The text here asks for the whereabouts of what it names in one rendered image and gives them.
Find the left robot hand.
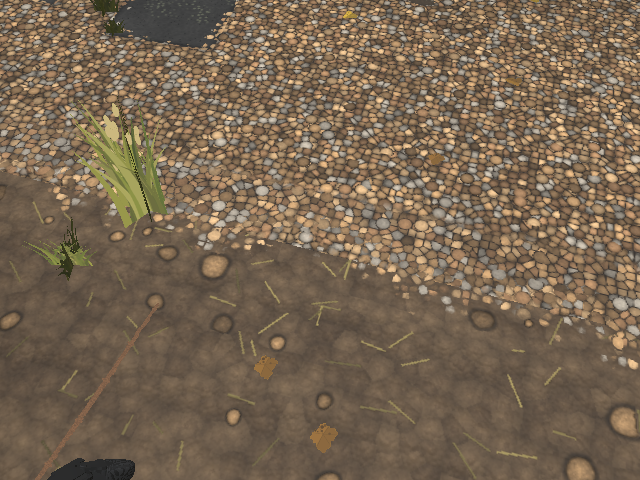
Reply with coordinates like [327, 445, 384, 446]
[47, 458, 135, 480]

